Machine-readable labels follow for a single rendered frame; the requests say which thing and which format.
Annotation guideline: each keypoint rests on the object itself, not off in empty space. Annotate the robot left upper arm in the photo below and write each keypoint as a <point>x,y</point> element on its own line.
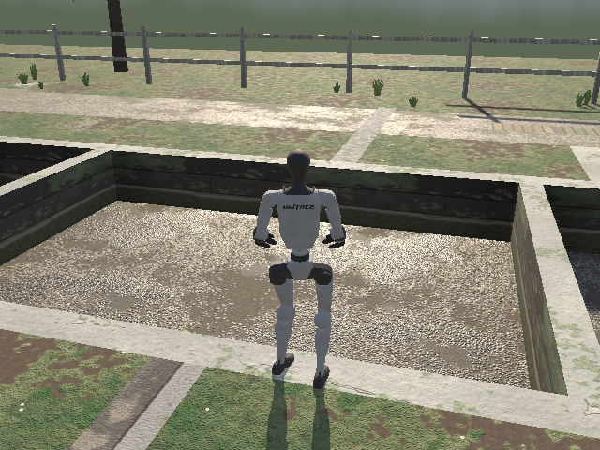
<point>269,199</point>

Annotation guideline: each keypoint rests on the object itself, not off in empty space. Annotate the robot head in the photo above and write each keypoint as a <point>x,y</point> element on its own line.
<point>298,164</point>

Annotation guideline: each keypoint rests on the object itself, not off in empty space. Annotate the robot left forearm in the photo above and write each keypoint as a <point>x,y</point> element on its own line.
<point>257,240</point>

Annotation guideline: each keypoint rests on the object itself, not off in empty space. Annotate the robot right upper arm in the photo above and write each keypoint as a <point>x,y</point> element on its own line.
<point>329,200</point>

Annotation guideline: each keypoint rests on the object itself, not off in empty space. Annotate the robot left hand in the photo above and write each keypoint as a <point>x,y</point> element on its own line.
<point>268,240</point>

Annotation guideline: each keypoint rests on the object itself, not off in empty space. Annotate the left robot shin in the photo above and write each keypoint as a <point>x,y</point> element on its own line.
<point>283,333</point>

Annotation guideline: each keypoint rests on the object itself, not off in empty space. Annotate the robot right hand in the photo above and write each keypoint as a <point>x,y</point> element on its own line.
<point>329,240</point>

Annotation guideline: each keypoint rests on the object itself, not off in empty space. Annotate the robot right forearm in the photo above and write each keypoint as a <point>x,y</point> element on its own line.
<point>342,239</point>

